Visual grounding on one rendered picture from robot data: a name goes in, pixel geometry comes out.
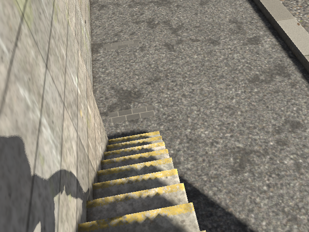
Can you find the stairs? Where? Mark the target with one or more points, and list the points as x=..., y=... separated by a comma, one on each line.
x=139, y=190

